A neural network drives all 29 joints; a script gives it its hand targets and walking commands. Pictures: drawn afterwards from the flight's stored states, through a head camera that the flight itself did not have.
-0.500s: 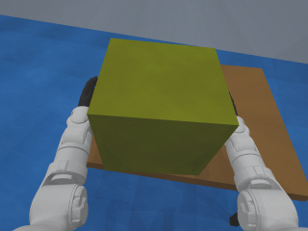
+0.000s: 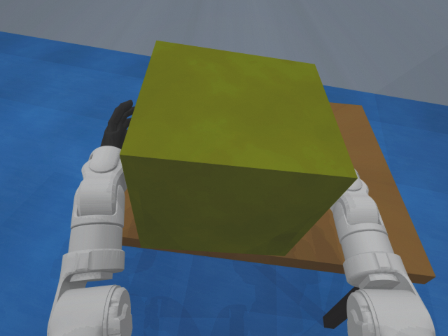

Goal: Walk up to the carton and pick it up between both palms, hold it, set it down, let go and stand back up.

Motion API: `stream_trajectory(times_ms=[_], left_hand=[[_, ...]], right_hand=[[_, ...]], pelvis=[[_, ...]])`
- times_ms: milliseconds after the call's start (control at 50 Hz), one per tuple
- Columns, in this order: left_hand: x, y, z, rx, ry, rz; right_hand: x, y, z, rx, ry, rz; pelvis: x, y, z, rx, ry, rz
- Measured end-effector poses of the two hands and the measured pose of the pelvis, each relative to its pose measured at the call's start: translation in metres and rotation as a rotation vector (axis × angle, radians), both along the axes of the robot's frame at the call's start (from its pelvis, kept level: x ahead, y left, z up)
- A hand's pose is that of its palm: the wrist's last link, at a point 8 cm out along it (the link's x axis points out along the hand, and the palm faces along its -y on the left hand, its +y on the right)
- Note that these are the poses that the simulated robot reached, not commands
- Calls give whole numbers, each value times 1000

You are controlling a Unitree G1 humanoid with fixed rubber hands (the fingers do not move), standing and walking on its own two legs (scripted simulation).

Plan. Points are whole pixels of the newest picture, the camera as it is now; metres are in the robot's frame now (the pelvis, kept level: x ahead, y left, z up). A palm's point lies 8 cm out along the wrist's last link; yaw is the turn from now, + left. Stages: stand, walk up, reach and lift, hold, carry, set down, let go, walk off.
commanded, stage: reach and lift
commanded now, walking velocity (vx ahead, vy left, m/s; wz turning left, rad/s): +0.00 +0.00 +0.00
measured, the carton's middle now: (226, 157) +0.40 -0.02 +0.12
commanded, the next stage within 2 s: hold in 1.20 s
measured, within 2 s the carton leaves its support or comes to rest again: neither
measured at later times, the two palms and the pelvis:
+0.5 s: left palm (109, 137) +0.38 +0.17 +0.19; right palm (337, 153) +0.36 -0.21 +0.16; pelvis +0.00 +0.00 +0.00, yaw +0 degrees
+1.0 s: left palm (99, 132) +0.37 +0.18 +0.21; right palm (336, 142) +0.36 -0.20 +0.18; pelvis +0.00 +0.01 +0.00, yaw +0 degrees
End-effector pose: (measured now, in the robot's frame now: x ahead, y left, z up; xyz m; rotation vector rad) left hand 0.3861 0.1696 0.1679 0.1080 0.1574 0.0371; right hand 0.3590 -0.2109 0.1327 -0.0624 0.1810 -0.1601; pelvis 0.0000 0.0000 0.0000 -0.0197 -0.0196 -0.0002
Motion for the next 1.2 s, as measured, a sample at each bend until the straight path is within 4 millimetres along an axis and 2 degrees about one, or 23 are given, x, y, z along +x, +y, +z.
stream_trajectory(times_ms=[300,860,1200], left_hand=[[-6,0,17,-12,0,10],[-11,8,38,-27,-21,34],[-19,13,49,-42,-29,51]], right_hand=[[-3,-1,19,22,-4,7],[4,7,43,56,-27,19],[3,11,57,74,-36,29]], pelvis=[[-8,0,0,1,-7,-1],[3,4,1,2,-26,-2],[2,6,1,1,-39,-3]])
